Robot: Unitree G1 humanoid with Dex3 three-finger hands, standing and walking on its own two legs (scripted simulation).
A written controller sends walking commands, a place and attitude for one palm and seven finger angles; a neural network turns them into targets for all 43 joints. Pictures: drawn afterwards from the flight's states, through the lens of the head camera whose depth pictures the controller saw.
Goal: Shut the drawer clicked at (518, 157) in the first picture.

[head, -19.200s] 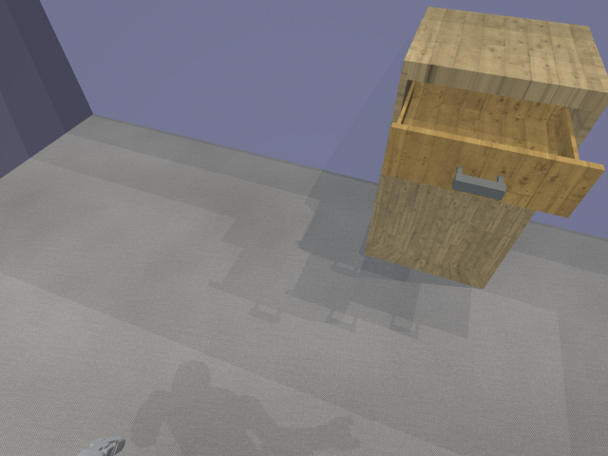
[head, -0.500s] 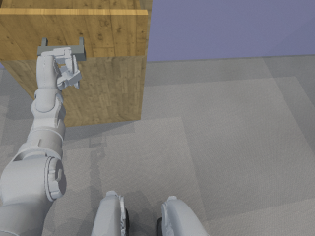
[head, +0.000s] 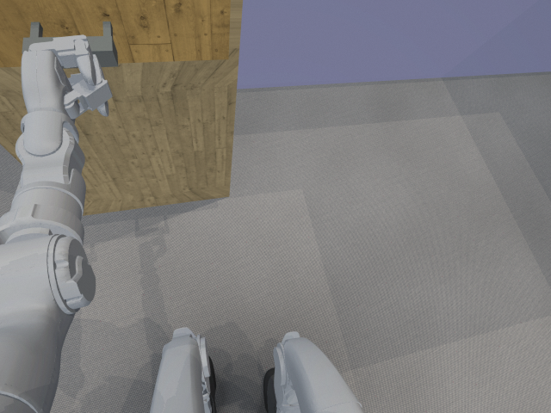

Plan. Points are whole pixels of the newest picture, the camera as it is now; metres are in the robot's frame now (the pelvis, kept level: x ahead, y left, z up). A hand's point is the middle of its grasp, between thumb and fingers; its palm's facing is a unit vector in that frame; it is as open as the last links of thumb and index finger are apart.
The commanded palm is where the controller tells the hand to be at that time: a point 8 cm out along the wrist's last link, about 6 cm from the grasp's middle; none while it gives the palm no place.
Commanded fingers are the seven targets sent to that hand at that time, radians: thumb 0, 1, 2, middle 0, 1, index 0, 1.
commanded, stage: push the drawer shut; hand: left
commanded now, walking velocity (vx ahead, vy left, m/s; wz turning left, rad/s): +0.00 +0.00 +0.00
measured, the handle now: (72, 40) +0.62 +0.23 +0.07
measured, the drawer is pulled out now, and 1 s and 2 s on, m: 0.03 0.00 0.00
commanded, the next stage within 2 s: pull the fist back off the drawer in 0.62 s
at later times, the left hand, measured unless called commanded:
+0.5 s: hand (96, 64) +0.58 +0.20 +0.07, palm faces +0.10 -0.99 -0.05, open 2.9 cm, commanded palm +0.62 +0.20 +0.07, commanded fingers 0.00 0.90 0.90 -1.40 -1.60 -1.40 -1.60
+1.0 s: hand (87, 61) +0.59 +0.21 +0.07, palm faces +0.08 -1.00 -0.04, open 3.2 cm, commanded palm +0.60 +0.20 +0.07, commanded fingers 0.00 0.90 0.90 -1.40 -1.60 -1.40 -1.60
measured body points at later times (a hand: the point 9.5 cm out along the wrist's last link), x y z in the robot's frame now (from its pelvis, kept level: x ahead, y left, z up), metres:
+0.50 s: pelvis -0.01 +0.00 -0.02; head +0.17 +0.05 +0.39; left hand +0.57 +0.25 +0.07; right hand -0.05 -0.26 -0.10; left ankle +0.08 +0.09 -0.61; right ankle +0.01 -0.11 -0.61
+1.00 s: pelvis -0.02 +0.01 -0.02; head +0.17 +0.07 +0.39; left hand +0.58 +0.26 +0.07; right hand -0.06 -0.24 -0.10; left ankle +0.08 +0.09 -0.61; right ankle +0.01 -0.11 -0.61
